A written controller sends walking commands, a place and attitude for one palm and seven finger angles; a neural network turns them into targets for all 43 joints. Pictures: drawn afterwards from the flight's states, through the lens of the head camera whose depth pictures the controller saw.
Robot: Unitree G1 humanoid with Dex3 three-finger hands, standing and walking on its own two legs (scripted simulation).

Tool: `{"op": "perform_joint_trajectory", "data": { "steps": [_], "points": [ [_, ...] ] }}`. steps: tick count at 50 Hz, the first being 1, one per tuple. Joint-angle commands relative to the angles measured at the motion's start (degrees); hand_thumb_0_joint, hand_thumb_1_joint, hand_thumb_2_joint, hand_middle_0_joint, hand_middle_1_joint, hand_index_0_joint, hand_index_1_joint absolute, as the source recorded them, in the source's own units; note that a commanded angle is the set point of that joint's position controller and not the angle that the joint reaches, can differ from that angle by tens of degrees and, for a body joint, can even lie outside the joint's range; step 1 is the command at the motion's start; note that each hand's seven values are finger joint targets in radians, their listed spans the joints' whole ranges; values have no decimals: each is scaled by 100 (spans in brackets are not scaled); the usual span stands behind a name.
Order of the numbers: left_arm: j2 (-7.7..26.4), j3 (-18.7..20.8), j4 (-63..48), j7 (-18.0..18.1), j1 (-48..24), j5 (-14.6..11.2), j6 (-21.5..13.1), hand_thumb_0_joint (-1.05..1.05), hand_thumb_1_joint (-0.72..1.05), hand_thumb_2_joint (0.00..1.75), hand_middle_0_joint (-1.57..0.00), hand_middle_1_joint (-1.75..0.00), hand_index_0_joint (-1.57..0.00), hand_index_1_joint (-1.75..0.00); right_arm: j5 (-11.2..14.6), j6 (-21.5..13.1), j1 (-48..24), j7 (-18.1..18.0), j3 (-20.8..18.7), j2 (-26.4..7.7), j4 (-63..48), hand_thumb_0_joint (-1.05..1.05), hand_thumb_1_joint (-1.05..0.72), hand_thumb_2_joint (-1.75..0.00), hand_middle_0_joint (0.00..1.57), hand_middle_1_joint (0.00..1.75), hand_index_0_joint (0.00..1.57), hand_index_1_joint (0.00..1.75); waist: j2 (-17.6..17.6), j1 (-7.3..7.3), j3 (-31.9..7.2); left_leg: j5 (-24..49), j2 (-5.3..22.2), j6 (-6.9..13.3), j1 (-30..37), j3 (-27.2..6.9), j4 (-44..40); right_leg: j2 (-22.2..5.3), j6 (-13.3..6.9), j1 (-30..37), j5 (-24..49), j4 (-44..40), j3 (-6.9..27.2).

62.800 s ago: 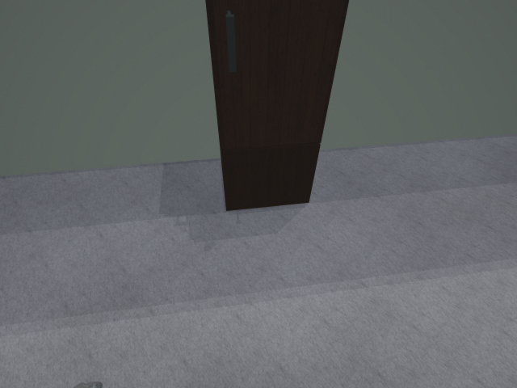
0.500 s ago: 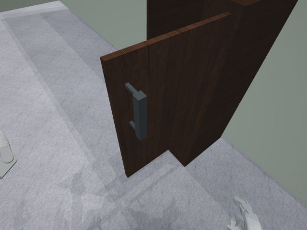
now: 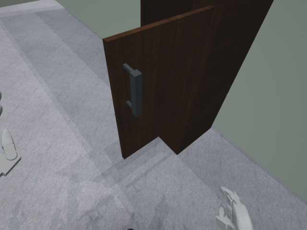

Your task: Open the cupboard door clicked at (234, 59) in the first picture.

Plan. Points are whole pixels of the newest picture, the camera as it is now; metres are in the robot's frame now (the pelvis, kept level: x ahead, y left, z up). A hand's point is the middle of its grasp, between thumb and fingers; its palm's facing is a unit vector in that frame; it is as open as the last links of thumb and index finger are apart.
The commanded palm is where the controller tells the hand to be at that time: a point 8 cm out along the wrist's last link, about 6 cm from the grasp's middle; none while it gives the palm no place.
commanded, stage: step back with the hand held close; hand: left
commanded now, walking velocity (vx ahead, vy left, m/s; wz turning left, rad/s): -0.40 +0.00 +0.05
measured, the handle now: (132, 91) +0.47 +0.11 +0.10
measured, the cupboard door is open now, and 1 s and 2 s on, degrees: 89 89 89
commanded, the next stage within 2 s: stop stepping back and stand still in 0.18 s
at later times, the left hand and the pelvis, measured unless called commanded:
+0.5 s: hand out of the picture +0.05 +0.26 +0.17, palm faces +0.37 -0.76 -0.54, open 7.5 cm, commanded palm -0.01 +0.30 +0.18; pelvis -0.15 +0.00 +0.00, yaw +1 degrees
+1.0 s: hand out of the picture -0.02 +0.27 +0.17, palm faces +0.46 -0.77 -0.43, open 7.5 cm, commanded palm -0.08 +0.31 +0.18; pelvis -0.20 +0.00 +0.00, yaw +3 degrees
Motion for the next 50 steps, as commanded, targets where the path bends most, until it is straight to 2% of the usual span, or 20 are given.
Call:
{"op": "perform_joint_trajectory", "data": {
  "steps": [1,4,8,12,16,19,21,23,24,25,26,28,33,35,37,41,42,43,44,50],
  "points": [
    [1545,848,-1171,-14,-381,-22,-488,0,90,90,-20,-30,-20,-30,30,-104,-637,-97,-326,-717,-817,0,-90,-90,20,30,20,30,-741,-39,-555,-1909,-91,-318,338,-323,2242,-2077,-915,-1006,2994,-1091,1680],
    [1304,861,-1086,-76,101,96,-322,0,90,90,-20,-30,-20,-30,152,-10,-693,-159,-238,-522,-968,0,-90,-90,20,30,20,30,-1036,-77,-941,-2138,-122,-290,-526,-311,2696,-1685,-798,345,5725,-128,835],
    [1327,934,-1451,-30,306,108,-369,0,90,90,-20,-30,-20,-30,92,11,-639,-319,-245,-671,-880,0,-90,-90,20,30,20,30,-133,-185,-916,-924,-95,-256,327,-208,506,-1266,-436,227,5145,174,655],
    [1536,1072,-1759,-77,623,-26,-687,0,90,90,-20,-30,-20,-30,131,-274,-390,-240,-554,-1045,-941,0,-90,-90,20,30,20,30,1467,-23,-1511,3857,1575,442,1914,-1818,-548,117,107,-885,-807,1755,233],
    [1204,876,-1922,-11,773,8,-632,0,90,90,-20,-30,-20,-30,53,-515,-36,-122,-532,-949,-700,0,-90,-90,20,30,20,30,1372,-220,-1276,2710,1330,465,2059,-1476,-600,116,182,-1273,-934,2476,222],
    [1228,935,-1638,44,842,-64,-312,0,90,90,-20,-30,-20,-30,98,-412,-305,-130,-487,-1000,-862,0,-90,-90,20,30,20,30,1120,-233,-681,-1881,1123,335,579,-1428,-1718,164,129,-307,-1096,1621,-207],
    [1150,805,-1440,88,564,4,-253,0,90,90,-20,-30,-20,-30,41,-282,-446,-192,-462,-1041,-902,0,-90,-90,20,30,20,30,1705,-217,-283,-3173,772,29,-330,-1076,-2066,348,-27,594,-1350,694,-637],
    [1232,767,-1152,35,450,40,-202,0,90,90,-20,-30,-20,-30,56,-123,-367,-197,-492,-982,-871,0,-90,-90,20,30,20,30,666,-228,-325,-2585,61,-268,-163,-378,-443,-146,-310,565,-1082,-914,-163],
    [1388,812,-1206,-4,335,-5,-191,0,90,90,-20,-30,-20,-30,93,-48,-373,-192,-493,-906,-823,0,-90,-90,20,30,20,30,-749,-252,-365,-1775,-242,-302,448,-356,1811,-1397,-759,-828,-1436,-1807,1394],
    [1462,945,-1415,16,75,-119,-186,0,90,90,-20,-30,-20,-30,63,-59,-505,-187,-433,-929,-814,0,-90,-90,20,30,20,30,-941,-167,-162,-1442,-179,-275,-9,-717,3031,-2222,-1250,-1433,-988,-2048,2167],
    [1578,883,-1692,5,-545,-104,-229,0,90,90,-20,-30,-20,-30,72,-117,-425,-166,-397,-894,-690,0,-90,-90,20,30,20,30,-1295,-252,-302,-1473,-28,-320,-431,-820,3628,-2282,-1261,-1355,-1559,-1949,2169],
    [981,484,-824,-34,-444,-37,-145,0,90,90,-20,-30,-20,-30,68,-138,-281,-259,-467,-923,-506,0,-90,-90,20,30,20,30,-858,-355,-64,-1465,103,-254,142,-559,3352,-1611,-737,-1931,-1980,-1704,1161],
    [1033,402,-1163,96,-737,134,-216,0,90,90,-20,-30,-20,-30,17,-339,-268,-467,-300,-912,-502,0,-90,-90,20,30,20,30,473,-331,-98,-1997,125,73,1250,-191,-50,-1002,-496,-1484,-1785,-326,623],
    [1099,501,-1393,133,-644,135,-338,0,90,90,-20,-30,-20,-30,57,-380,-254,-465,-336,-1072,-746,0,-90,-90,20,30,20,30,2231,-269,-154,-2494,1381,598,1363,-2137,-1047,-43,15,-1735,-898,1700,-315],
    [1338,762,-1427,97,-686,164,-433,0,90,90,-20,-30,-20,-30,-7,-399,-279,-355,-316,-927,-572,0,-90,-90,20,30,20,30,1972,-398,68,-2998,1684,928,538,-2735,-1551,-78,55,-1628,-1288,2577,-180],
    [1055,585,-1070,6,79,177,-327,0,90,90,-20,-30,-20,-30,25,-313,-389,-198,-340,-1000,-732,0,-90,-90,20,30,20,30,993,-106,4,-2687,873,357,-884,-948,-263,-59,-39,597,-645,504,-367],
    [1144,642,-846,-17,149,181,-281,0,90,90,-20,-30,-20,-30,23,-217,-392,-186,-381,-961,-758,0,-90,-90,20,30,20,30,-106,-63,97,-2699,235,103,-1472,-411,1255,-594,-389,734,-1078,-446,758],
    [1310,732,-924,-38,-75,106,-204,0,90,90,-20,-30,-20,-30,100,-164,-425,-180,-447,-902,-839,0,-90,-90,20,30,20,30,-1548,-99,-31,-2390,-223,-84,-1564,-185,3200,-1932,-958,66,-2002,-1635,2859],
    [1332,835,-1181,-27,-478,3,-298,0,90,90,-20,-30,-20,-30,80,-254,-364,-192,-469,-996,-743,0,-90,-90,20,30,20,30,-1097,-200,-158,-1960,-20,-110,-1309,-525,4148,-2156,-1121,-355,-1465,-1770,2985],
    [993,575,-880,5,-343,67,-327,0,90,90,-20,-30,-20,-30,16,-325,-249,-349,-278,-771,-547,0,-90,-90,20,30,20,30,-288,-276,-148,-1519,208,22,1012,-131,915,-1349,-632,-1483,-1307,-1091,902]
  ]
}}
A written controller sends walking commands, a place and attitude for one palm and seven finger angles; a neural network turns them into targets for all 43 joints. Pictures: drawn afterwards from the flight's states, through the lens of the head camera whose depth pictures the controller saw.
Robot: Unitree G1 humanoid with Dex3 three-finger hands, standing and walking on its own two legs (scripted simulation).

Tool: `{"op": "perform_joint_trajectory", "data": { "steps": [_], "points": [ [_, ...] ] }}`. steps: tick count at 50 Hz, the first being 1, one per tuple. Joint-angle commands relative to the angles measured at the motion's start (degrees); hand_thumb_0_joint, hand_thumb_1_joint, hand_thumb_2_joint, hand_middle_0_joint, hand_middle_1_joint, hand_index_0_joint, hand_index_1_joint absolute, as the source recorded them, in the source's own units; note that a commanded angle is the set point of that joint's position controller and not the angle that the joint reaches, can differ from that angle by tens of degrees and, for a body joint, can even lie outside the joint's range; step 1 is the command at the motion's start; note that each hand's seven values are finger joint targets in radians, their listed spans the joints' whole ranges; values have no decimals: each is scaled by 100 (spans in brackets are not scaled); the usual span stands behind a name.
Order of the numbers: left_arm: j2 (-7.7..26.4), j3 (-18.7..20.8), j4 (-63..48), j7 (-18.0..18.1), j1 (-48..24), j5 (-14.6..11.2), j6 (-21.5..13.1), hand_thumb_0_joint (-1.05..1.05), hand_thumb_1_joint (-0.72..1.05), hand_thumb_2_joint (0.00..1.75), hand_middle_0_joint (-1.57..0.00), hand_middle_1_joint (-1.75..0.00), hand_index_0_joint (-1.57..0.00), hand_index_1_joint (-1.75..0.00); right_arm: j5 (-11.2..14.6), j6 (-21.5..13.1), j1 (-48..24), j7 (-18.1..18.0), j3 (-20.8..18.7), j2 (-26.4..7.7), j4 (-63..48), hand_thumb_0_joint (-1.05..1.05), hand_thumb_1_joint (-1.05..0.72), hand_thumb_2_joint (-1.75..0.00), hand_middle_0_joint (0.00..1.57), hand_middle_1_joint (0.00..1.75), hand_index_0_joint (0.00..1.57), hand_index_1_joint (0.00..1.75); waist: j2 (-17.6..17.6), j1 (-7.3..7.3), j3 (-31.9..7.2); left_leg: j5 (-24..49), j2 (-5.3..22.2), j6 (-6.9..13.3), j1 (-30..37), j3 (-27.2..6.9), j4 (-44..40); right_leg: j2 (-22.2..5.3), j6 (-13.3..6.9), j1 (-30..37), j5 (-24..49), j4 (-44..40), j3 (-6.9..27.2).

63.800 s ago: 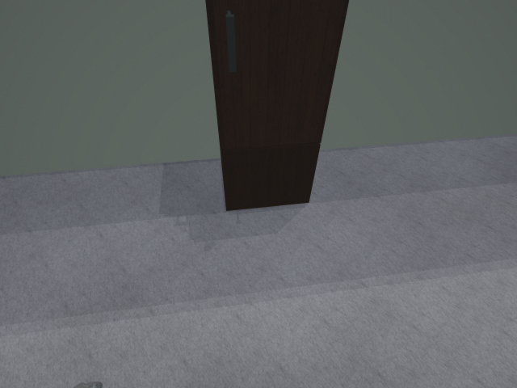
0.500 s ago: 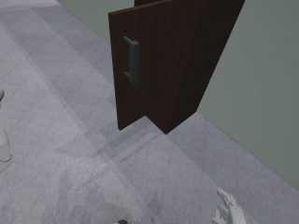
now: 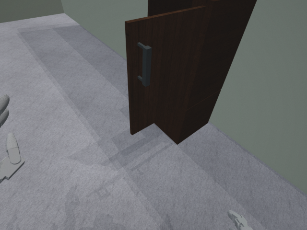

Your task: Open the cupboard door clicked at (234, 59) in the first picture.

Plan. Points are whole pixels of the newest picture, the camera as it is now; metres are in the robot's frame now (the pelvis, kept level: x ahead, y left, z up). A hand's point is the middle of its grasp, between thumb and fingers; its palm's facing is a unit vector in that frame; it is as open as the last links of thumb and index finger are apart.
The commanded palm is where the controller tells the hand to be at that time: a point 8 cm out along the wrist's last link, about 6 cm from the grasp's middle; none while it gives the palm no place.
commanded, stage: let the arm hang, fingers relaxed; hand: left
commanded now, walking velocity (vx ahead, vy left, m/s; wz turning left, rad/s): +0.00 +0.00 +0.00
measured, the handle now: (143, 65) +0.67 +0.08 +0.10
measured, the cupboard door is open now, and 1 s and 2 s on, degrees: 89 89 89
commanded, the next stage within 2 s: look to check the result in 1.18 s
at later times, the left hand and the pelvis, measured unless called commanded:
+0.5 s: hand out of the picture -0.01 +0.20 -0.17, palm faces +0.12 -0.97 -0.23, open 6.9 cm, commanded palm none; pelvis +0.00 +0.00 +0.00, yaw +6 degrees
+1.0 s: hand out of the picture +0.05 +0.24 -0.15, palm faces +0.09 -0.95 -0.30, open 7.4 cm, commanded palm none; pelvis +0.00 +0.01 +0.01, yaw +6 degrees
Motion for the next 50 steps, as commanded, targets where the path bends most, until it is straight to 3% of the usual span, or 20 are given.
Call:
{"op": "perform_joint_trajectory", "data": {
  "steps": [1,3,4,5,6,7,9,10,11,12,13,14,15,16,19,20,23,25,39,50],
  "points": [
    [1013,602,-1017,216,-528,18,-253,0,90,90,-20,-30,-20,-30,-21,-458,-635,-229,-240,-711,-964,0,-90,-90,20,30,20,30,323,-98,-17,236,-12,134,1425,185,-2329,-1105,-239,-646,-1626,-1332,1194],
    [1038,620,-1325,237,-734,36,-352,0,90,90,-20,-30,-20,-30,-33,-476,-689,-227,-308,-918,-1126,0,-90,-90,20,30,20,30,1554,3,-16,-238,839,460,1281,-1171,-3339,-392,184,-438,-874,-3,694],
    [-660,-1801,3255,-620,-574,424,608,0,90,90,-20,-30,-20,-30,-119,-394,-124,341,-698,-1940,106,0,-90,-90,20,30,20,30,1907,-488,332,2223,1252,852,489,-1893,-2441,-403,483,-1275,249,1642,173],
    [-626,-1630,3328,-701,-638,407,1240,0,90,90,-20,-30,-20,-30,-83,68,47,370,-675,-1428,32,0,-90,-90,20,30,20,30,1704,-408,7,2921,1511,1108,676,-2199,-2853,-169,426,-1332,-1544,2310,562],
    [-751,-1697,3422,-700,-938,349,1350,0,90,90,-20,-30,-20,-30,-153,231,112,320,-540,-1256,-60,0,-90,-90,20,30,20,30,880,-409,-184,3002,1633,1252,498,-2591,-2838,-85,455,-1369,-1895,2739,750],
    [-757,-1755,3673,-698,-1098,335,1304,0,90,90,-20,-30,-20,-30,-227,274,51,301,-490,-1270,-131,0,-90,-90,20,30,20,30,263,-285,-314,3627,1538,1257,734,-2468,-2580,-131,456,-1253,-1936,2429,816],
    [-708,-1867,4512,-661,-1101,329,1227,0,90,90,-20,-30,-20,-30,-224,387,-160,316,-397,-1229,-22,0,-90,-90,20,30,20,30,-186,48,-678,4003,971,756,965,-1482,-2100,-27,449,-186,-1150,944,541],
    [-522,-1879,4979,-649,-1116,317,1204,0,90,90,-20,-30,-20,-30,-155,429,-312,337,-335,-1114,45,0,-90,-90,20,30,20,30,-151,148,-664,3214,479,377,552,-991,-1984,-165,378,486,413,206,740],
    [-192,-1896,5458,-639,-1143,312,1183,0,90,90,-20,-30,-20,-30,-70,502,-405,358,-292,-802,143,0,-90,-90,20,30,20,30,-438,129,-407,1497,-27,69,143,-560,-1800,-734,210,701,928,-475,1514],
    [91,-1933,5845,-662,-1407,297,1200,0,90,90,-20,-30,-20,-30,-47,607,-209,398,-259,-657,300,0,-90,-90,20,30,20,30,-217,-103,89,192,-262,-47,312,-269,-1771,-1266,-42,44,233,-1095,1999],
    [264,-1985,6125,-699,-1764,299,1276,0,90,90,-20,-30,-20,-30,-77,709,85,462,-267,-626,454,0,-90,-90,20,30,20,30,419,-327,456,-83,-264,16,724,-266,-1989,-1226,-92,-768,-1425,-1200,1853],
    [66,-2070,6461,-681,-1816,269,1233,0,90,90,-20,-30,-20,-30,-116,791,-160,440,-240,-578,636,0,-90,-90,20,30,20,30,-211,-172,664,292,-330,26,737,-302,-1797,-798,1,-938,-1463,-1408,1839],
    [42,-2125,6804,-660,-1910,254,1221,0,90,90,-20,-30,-20,-30,-85,819,-110,427,-269,-625,747,0,-90,-90,20,30,20,30,-805,-221,630,495,-283,33,843,-304,-1744,-727,6,-835,-1271,-1495,1654],
    [-88,-2163,7104,-645,-1953,232,1197,0,90,90,-20,-30,-20,-30,-81,809,-36,411,-252,-622,956,0,-90,-90,20,30,20,30,-740,-237,549,692,-230,23,1016,-331,-1846,-712,6,-706,-977,-1478,1599],
    [-460,-2098,7749,-614,-1627,197,1151,0,90,90,-20,-30,-20,-30,-112,731,-21,337,-244,-541,1377,0,-90,-90,20,30,20,30,1351,-116,219,1132,109,51,1144,-700,-2638,-424,112,-69,-75,-960,1235],
    [-392,-2094,7920,-601,-1533,184,1167,0,90,90,-20,-30,-20,-30,-99,743,-110,328,-250,-598,1413,0,-90,-90,20,30,20,30,1594,-16,206,1010,189,89,912,-862,-2801,-364,130,255,83,-842,1096],
    [-440,-2142,8379,-604,-1457,177,1164,0,90,90,-20,-30,-20,-30,-63,760,52,307,-275,-588,1696,0,-90,-90,20,30,20,30,576,-13,57,697,189,88,968,-850,-2998,-354,122,505,71,-949,981],
    [-383,-2149,8571,-597,-1499,179,1156,0,90,90,-20,-30,-20,-30,-37,766,108,298,-315,-645,1853,0,-90,-90,20,30,20,30,409,-26,246,765,179,103,1104,-824,-3039,-380,103,325,-5,-1064,965],
    [84,-2077,9099,-577,-1928,200,1129,0,90,90,-20,-30,-20,-30,-53,776,-84,318,-424,-1002,2322,0,-90,-90,20,30,20,30,252,-75,591,500,135,105,1231,-779,-3174,-478,51,130,-686,-1379,1070],
    [445,-2019,8984,-607,-2479,214,1038,0,90,90,-20,-30,-20,-30,-48,682,-735,353,-441,-1469,2215,0,-90,-90,20,30,20,30,362,-30,270,1291,240,90,1445,-861,-3221,-566,83,579,166,-1344,1093]
  ]
}}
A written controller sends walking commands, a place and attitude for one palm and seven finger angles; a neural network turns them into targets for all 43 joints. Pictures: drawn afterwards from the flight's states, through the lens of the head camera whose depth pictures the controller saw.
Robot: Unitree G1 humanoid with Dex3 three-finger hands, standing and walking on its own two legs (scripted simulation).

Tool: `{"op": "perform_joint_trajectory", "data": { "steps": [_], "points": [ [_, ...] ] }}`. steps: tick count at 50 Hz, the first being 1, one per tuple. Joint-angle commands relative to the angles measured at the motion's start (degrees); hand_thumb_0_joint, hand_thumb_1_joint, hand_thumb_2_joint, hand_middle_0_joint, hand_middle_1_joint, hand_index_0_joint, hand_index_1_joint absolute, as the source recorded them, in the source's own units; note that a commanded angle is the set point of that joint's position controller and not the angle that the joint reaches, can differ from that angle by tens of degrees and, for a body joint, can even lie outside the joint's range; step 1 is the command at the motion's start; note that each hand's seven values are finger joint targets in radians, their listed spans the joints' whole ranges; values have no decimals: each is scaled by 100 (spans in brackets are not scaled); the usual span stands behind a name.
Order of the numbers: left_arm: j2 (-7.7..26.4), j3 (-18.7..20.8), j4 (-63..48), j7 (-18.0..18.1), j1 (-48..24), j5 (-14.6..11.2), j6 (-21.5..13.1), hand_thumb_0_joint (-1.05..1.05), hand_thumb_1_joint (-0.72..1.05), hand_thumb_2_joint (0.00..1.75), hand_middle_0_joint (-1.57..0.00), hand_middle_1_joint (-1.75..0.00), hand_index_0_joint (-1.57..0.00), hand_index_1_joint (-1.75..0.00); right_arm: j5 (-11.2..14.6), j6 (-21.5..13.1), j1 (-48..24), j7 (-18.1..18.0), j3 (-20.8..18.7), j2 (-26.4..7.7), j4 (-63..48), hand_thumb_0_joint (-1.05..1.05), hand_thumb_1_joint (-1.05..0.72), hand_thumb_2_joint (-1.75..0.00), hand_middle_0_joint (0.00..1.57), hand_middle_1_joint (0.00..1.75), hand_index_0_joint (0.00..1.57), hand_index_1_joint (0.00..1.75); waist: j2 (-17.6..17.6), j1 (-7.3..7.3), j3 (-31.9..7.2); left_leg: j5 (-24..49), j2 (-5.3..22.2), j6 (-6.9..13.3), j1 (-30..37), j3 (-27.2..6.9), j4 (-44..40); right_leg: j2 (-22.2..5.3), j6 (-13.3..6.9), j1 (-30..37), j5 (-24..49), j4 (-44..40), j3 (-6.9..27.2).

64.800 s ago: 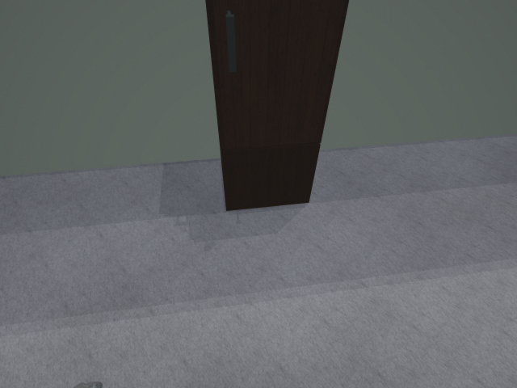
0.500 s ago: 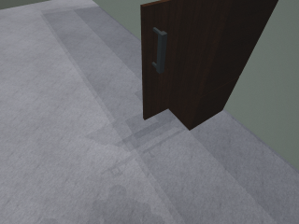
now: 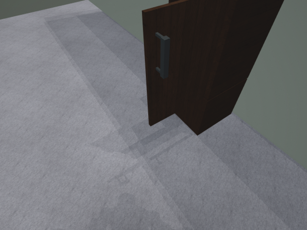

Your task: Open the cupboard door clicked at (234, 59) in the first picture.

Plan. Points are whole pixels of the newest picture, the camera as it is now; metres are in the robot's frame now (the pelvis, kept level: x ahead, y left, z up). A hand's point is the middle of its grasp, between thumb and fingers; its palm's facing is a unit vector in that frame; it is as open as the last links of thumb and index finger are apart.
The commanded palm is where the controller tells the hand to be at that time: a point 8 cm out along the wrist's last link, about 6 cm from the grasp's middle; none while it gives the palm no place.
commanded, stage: let the arm hang, fingers relaxed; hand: left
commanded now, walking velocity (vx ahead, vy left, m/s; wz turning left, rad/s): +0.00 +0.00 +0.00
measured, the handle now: (161, 56) +0.68 +0.00 +0.09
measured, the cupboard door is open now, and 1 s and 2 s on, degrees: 89 89 89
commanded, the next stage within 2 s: look to check the result in 0.18 s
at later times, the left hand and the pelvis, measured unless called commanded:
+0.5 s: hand out of the picture +0.12 +0.25 -0.15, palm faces -0.05 -0.93 -0.37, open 7.4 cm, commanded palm none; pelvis +0.02 +0.00 +0.01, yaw +0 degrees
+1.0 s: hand out of the picture +0.14 +0.24 -0.15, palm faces -0.05 -0.94 -0.35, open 7.4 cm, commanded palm none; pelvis +0.04 -0.01 +0.01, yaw -1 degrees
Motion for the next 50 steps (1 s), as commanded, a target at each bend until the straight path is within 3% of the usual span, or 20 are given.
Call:
{"op": "perform_joint_trajectory", "data": {
  "steps": [1,19,25,29,35,43,50],
  "points": [
    [1302,231,-307,72,-178,13,-107,0,90,90,-20,-30,-20,-30,18,-112,-113,-29,-171,-1034,-236,0,-90,-90,20,30,20,30,-56,21,-344,251,510,197,250,-440,-478,-514,-332,-18,72,-588,432],
    [1683,157,-392,52,-564,1,-152,0,90,90,-20,-30,-20,-30,43,-127,-561,8,-121,-1508,-297,0,-90,-90,20,30,20,30,-208,-3,-662,796,600,148,715,-389,-610,-587,-258,331,793,-733,424],
    [1706,154,-383,57,-505,1,-157,0,90,90,-20,-30,-20,-30,60,-122,-598,2,-113,-1538,-317,0,-90,-90,20,30,20,30,-162,10,-619,824,593,152,792,-351,-602,-591,-263,333,855,-799,435],
    [1706,144,-341,62,-482,-3,-161,0,90,90,-20,-30,-20,-30,50,-134,-569,-9,-109,-1544,-294,0,-90,-90,20,30,20,30,-165,-3,-797,991,622,146,898,-332,-594,-605,-260,460,1077,-749,418],
    [1697,156,-336,65,-444,-1,-156,0,90,90,-20,-30,-20,-30,70,-135,-602,-22,-115,-1542,-304,0,-90,-90,20,30,20,30,-192,13,-641,967,626,147,882,-311,-620,-587,-261,410,1076,-798,425],
    [1682,163,-335,75,-430,-2,-171,0,90,90,-20,-30,-20,-30,58,-163,-575,-38,-120,-1522,-305,0,-90,-90,20,30,20,30,-192,8,-850,1354,652,148,1027,-297,-579,-624,-264,580,1513,-711,404],
    [1673,179,-374,80,-405,2,-177,0,90,90,-20,-30,-20,-30,66,-164,-606,-42,-125,-1528,-315,0,-90,-90,20,30,20,30,-175,34,-684,1389,643,143,1013,-267,-587,-620,-265,536,1577,-768,401]
  ]
}}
